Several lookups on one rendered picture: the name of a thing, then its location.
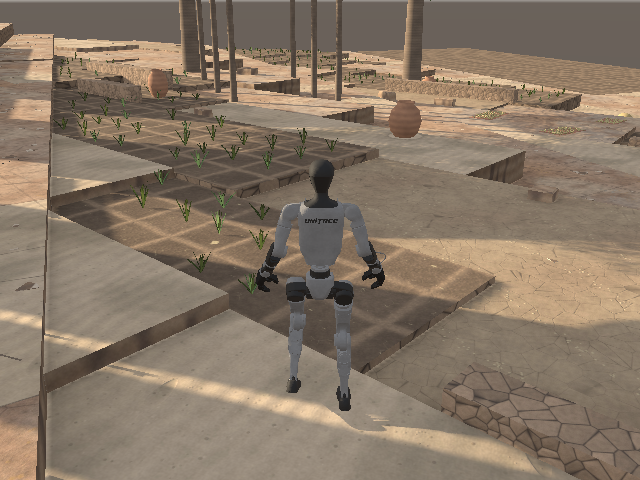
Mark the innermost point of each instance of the left robot hand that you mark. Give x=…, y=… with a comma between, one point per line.
x=260, y=281

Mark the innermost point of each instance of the humanoid robot head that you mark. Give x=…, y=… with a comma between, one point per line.
x=321, y=173

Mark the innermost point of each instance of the right robot forearm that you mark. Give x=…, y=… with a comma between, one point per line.
x=372, y=261

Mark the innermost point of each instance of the robot left upper arm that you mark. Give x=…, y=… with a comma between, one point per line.
x=289, y=212

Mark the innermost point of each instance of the right robot foot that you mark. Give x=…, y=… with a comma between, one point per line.
x=344, y=403

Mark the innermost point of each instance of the robot right upper arm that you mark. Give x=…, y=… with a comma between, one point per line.
x=353, y=213

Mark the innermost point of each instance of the right robot hand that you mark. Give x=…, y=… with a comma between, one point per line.
x=380, y=278

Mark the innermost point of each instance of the left robot forearm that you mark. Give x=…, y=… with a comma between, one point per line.
x=269, y=264

